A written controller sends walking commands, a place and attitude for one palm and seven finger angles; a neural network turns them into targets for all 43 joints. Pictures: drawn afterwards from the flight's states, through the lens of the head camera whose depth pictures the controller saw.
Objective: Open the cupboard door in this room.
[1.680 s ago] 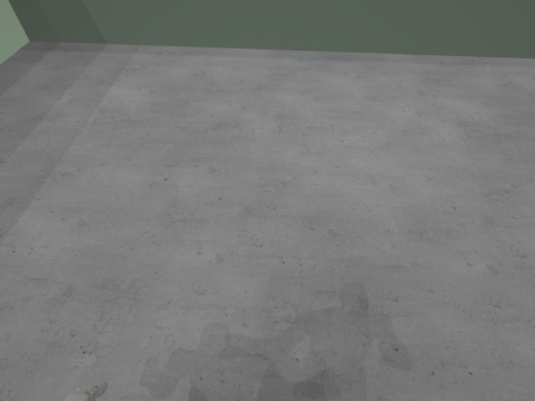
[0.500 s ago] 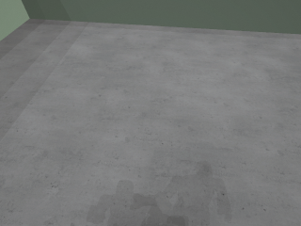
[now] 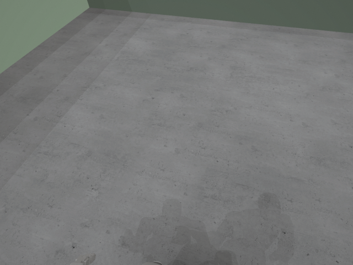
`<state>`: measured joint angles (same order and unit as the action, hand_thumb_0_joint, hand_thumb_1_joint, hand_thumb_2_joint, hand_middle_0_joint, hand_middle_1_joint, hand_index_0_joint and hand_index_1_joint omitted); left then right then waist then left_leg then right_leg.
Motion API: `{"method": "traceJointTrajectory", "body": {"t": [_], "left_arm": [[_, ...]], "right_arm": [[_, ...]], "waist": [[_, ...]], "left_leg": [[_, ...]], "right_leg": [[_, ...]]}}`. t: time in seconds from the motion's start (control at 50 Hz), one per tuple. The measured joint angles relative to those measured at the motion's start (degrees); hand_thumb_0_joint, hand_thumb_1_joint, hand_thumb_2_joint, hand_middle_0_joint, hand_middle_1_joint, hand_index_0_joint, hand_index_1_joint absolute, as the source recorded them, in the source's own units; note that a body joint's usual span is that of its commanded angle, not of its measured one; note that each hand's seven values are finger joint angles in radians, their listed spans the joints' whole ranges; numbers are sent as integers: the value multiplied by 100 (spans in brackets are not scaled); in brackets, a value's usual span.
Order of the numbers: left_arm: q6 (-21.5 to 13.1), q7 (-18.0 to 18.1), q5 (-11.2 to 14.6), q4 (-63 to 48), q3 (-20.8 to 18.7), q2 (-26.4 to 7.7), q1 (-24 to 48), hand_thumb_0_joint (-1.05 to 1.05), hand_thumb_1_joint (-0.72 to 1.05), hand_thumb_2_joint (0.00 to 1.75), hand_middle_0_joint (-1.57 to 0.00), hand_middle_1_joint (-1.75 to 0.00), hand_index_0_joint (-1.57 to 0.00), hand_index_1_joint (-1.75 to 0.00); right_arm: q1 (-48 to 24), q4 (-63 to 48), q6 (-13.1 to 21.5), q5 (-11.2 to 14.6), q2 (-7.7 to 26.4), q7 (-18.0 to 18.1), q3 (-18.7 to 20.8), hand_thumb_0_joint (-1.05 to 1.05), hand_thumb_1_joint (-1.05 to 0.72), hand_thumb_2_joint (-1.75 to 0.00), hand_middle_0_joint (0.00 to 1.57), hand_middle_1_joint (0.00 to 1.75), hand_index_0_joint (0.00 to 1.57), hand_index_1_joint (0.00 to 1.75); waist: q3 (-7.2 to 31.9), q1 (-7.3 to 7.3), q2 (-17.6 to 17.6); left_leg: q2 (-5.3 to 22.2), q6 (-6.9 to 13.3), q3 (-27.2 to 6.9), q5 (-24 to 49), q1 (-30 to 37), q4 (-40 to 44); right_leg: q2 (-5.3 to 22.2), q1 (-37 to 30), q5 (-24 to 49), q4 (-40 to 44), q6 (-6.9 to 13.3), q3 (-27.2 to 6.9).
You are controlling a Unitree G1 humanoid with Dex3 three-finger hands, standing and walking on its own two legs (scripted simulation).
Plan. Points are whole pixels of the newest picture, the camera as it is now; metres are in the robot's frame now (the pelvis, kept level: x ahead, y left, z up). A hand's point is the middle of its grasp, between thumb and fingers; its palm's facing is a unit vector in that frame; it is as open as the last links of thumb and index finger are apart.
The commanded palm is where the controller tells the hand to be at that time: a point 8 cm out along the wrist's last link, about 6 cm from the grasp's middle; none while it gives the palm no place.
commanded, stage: turn or walk to find it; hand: left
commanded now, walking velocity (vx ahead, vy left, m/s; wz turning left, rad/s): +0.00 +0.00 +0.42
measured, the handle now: out of the picture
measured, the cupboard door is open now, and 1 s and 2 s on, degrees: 0 0 0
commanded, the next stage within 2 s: stand and wait in 1.44 s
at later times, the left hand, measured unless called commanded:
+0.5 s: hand out of the picture -0.05 +0.25 -0.18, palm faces +0.27 -0.93 -0.25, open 7.4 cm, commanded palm none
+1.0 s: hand out of the picture -0.03 +0.21 -0.14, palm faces +0.44 -0.86 -0.26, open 7.4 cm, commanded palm none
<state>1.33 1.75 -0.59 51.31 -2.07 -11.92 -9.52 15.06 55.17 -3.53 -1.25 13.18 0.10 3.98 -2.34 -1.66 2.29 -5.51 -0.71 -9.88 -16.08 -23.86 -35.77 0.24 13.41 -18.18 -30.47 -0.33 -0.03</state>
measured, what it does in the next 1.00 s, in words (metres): steps on the spot, turning left: left foot, then right foot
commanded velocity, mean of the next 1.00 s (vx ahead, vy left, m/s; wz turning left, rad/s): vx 0.00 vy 0.00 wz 0.42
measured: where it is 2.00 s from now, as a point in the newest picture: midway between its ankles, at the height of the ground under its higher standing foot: outside the picture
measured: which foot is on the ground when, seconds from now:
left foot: up 0.00-0.34, down 0.36-0.78, up 0.80-1.00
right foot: down 0.00-0.36, up 0.38-0.76, down 0.78-1.00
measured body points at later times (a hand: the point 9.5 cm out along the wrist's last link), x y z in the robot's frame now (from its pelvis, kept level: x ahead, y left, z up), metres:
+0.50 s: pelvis -0.02 +0.04 +0.00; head +0.01 +0.07 +0.45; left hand -0.07 +0.30 -0.16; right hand +0.14 -0.18 -0.12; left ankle -0.06 +0.13 -0.73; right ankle -0.03 -0.11 -0.67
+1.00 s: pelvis -0.02 +0.00 +0.01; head +0.00 -0.01 +0.46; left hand -0.06 +0.25 -0.12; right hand +0.13 -0.22 -0.15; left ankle -0.11 +0.12 -0.65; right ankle +0.02 -0.09 -0.73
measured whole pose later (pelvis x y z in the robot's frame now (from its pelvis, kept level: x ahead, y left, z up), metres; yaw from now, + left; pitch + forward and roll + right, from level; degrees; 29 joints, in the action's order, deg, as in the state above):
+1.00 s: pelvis -0.02 +0.00 +0.01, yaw +27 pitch -1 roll +1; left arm 0.5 1.5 -1.3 51.7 -1.3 -9.5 -12.7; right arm 13.2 56.8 -4.7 -1.4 14.6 -1.0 4.7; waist -3.3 -1.0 1.5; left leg 0.8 -3.2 -0.1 -22.8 -26.0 -63.0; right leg 4.9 12.2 -15.9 -29.5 0.9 9.1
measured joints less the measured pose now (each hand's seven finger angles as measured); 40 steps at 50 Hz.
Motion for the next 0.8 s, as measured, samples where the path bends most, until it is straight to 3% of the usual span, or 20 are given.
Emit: {"method": "traceJointTrajectory", "body": {"t": [0.04,0.08,0.14,0.2,0.28,0.34,0.36,0.38,0.42,0.5,0.64,0.72,0.76,0.8], "left_arm": [[5,7,-22,-2,30,59,-110,0,91,90,-20,-30,-20,-30],[6,7,-35,25,45,85,-238,0,91,90,-20,-30,-20,-30],[-18,-2,-50,83,60,87,-377,0,91,90,-20,-30,-20,-30],[-52,-14,-75,120,69,82,-469,0,91,90,-20,-30,-20,-30],[-79,-42,-111,161,66,37,-570,0,91,90,-20,-30,-20,-30],[-52,-48,-97,232,32,-50,-657,0,91,90,-20,-30,-20,-30],[-24,-52,-75,244,14,-84,-705,0,91,90,-20,-30,-20,-30],[28,-54,-57,282,-18,-155,-700,0,91,90,-20,-30,-20,-30],[169,-25,-50,381,-71,-272,-671,0,91,90,-20,-30,-20,-30],[249,-53,-22,486,-131,-348,-561,1,91,90,-20,-30,-20,-30],[199,-85,8,254,-119,-222,-268,0,91,90,-19,-30,-19,-30],[127,-77,30,95,-84,-85,-112,0,91,90,-19,-30,-19,-30],[43,-76,30,4,-57,-36,-96,0,91,90,-19,-30,-19,-30],[-60,-59,-20,-41,-18,59,-74,0,91,90,-19,-30,-20,-30]], "right_arm": [[-39,11,-74,-20,113,-23,77,1,-91,-90,20,30,21,30],[-78,13,-96,-26,203,-63,123,1,-91,-90,20,30,21,30],[-113,3,-78,-16,272,-87,137,1,-91,-90,20,30,20,30],[-176,31,-96,-1,281,-83,111,1,-91,-90,20,30,20,30],[-376,70,-93,39,242,-80,28,1,-91,-90,19,30,20,30],[-537,10,-11,60,192,-82,-45,1,-91,-90,19,30,20,30],[-567,-40,47,53,194,-92,-66,1,-91,-90,19,30,20,30],[-633,-57,101,43,132,-89,-74,1,-91,-90,19,30,20,30],[-722,-98,180,38,0,-71,-126,1,-91,-90,20,30,20,30],[-723,-149,249,18,-166,17,-214,1,-91,-90,20,30,20,30],[-575,-126,217,-8,-230,20,-230,1,-91,-90,20,30,21,30],[-458,-88,144,-31,-174,4,-174,1,-90,-90,20,30,21,30],[-378,-75,113,-18,-132,-8,-134,1,-90,-90,20,30,21,30],[-316,-62,83,18,-38,-18,-68,1,-90,-90,20,30,21,30]], "waist": [[23,16,55],[47,25,39],[45,17,-48],[11,61,-173],[-91,199,-326],[-143,264,-416],[-127,269,-410],[-157,283,-513],[-205,339,-638],[-188,330,-581],[-152,232,-339],[-126,139,-189],[-90,116,-137],[-92,95,22]], "left_leg": [[37,-26,258,-571,-362,-1164],[150,-71,520,-545,-599,-2152],[368,-176,772,-396,-629,-2816],[545,-249,935,-571,-356,-2530],[645,-239,1121,-887,225,-1358],[633,-164,1285,-457,748,-178],[648,-12,1312,-128,922,245],[577,134,1329,-181,884,223],[512,237,1337,-353,854,116],[484,244,1186,-180,1018,468],[375,257,881,88,1149,812],[313,182,706,78,1050,688],[268,113,624,-1,922,482],[276,46,527,-454,639,-124]], "right_leg": [[48,-42,11,-43,76,123],[122,-148,43,76,88,206],[246,-255,86,197,82,355],[390,-268,65,191,54,507],[575,-168,-30,12,-43,682],[706,-9,-193,-313,-178,826],[734,112,-291,-544,-224,873],[787,292,-619,-952,-267,781],[695,682,-1178,-1948,-300,482],[512,1147,-973,-2996,-371,305],[397,1063,-748,-2255,-422,191],[281,698,-589,-1344,-363,187],[230,351,-100,-546,-333,229],[182,260,135,-333,-35,371]]}}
